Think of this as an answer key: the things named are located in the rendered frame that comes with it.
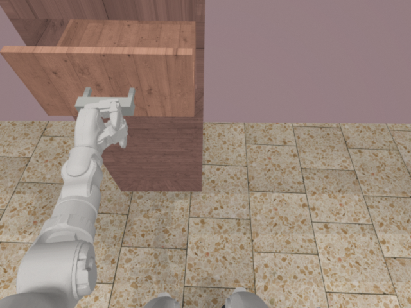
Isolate handle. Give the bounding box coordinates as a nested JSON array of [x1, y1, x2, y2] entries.
[[75, 87, 136, 116]]

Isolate robot right thigh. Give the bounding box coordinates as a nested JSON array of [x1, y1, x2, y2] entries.
[[225, 291, 269, 308]]

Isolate drawer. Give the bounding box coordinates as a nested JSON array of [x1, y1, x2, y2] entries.
[[0, 19, 196, 117]]

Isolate robot left forearm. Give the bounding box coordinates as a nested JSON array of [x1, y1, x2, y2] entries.
[[16, 146, 103, 294]]

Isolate cabinet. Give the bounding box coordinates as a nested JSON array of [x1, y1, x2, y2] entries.
[[0, 0, 205, 191]]

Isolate robot left hand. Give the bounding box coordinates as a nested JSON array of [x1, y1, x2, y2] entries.
[[74, 99, 128, 155]]

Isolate robot left upper arm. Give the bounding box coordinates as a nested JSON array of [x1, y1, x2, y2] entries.
[[0, 240, 97, 308]]

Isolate robot right shin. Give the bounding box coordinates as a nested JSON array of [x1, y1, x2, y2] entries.
[[231, 287, 247, 296]]

